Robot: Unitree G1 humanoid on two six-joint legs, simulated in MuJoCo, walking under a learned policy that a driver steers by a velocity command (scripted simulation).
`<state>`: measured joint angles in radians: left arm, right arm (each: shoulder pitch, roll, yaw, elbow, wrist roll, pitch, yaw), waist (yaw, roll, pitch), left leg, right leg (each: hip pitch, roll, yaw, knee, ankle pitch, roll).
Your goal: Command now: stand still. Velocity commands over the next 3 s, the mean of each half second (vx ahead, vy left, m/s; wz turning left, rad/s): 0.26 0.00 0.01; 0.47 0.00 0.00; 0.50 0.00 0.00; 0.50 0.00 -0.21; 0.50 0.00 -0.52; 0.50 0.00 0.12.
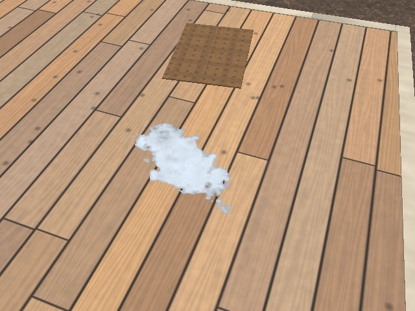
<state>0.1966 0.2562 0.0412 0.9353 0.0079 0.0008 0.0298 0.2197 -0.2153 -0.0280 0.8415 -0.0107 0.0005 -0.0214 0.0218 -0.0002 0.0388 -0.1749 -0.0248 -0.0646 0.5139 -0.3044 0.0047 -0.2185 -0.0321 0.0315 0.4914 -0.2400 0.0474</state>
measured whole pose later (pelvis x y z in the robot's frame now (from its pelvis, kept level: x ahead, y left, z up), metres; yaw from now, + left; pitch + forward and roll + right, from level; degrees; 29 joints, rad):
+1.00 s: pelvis +0.39 +0.02 +0.01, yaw -1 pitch +0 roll +2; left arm 0.18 0.29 0.06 0.89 -0.01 -0.08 0.01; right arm 0.29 -0.25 -0.05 0.97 0.00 -0.10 0.03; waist -0.04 -0.04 0.03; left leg -0.13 -0.09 0.06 0.27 -0.14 0.08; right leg -0.62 -0.14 0.05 1.03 -0.20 -0.02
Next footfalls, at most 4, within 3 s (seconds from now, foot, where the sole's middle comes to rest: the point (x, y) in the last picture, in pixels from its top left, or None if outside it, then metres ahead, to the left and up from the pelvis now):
0.74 left None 0.44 0.10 -0.77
1.28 right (258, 246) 0.75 -0.14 -0.77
1.82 left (196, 177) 1.06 0.10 -0.77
2.36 right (267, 140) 1.28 -0.21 -0.77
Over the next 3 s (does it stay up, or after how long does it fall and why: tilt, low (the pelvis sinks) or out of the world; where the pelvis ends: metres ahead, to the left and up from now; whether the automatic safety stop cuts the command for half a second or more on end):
stays up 1.52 -0.18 -0.02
